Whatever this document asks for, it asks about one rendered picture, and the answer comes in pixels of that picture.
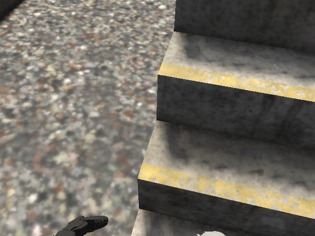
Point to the left robot hand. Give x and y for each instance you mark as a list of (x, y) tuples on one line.
[(83, 225)]

